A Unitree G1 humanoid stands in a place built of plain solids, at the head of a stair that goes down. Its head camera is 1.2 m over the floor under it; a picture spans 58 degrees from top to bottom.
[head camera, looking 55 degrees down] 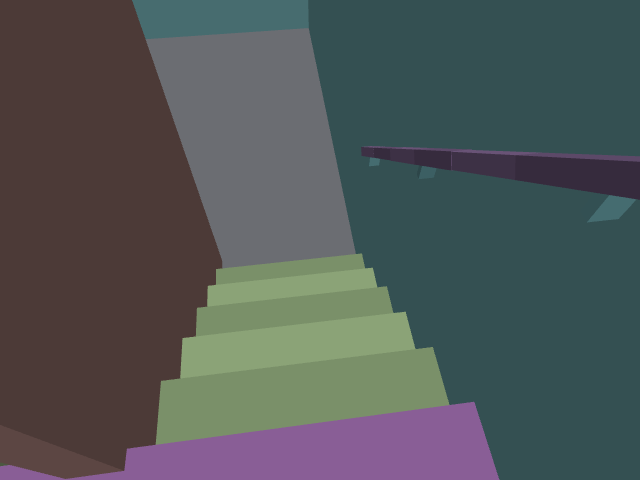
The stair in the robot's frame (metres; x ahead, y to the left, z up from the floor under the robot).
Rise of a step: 0.21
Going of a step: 0.24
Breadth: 0.91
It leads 7 degrees to the left of straight ahead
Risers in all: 6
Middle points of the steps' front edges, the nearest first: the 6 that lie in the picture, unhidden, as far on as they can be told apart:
0.25 0.04 0.00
0.49 0.07 -0.21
0.72 0.10 -0.43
0.96 0.13 -0.64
1.20 0.16 -0.86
1.43 0.19 -1.07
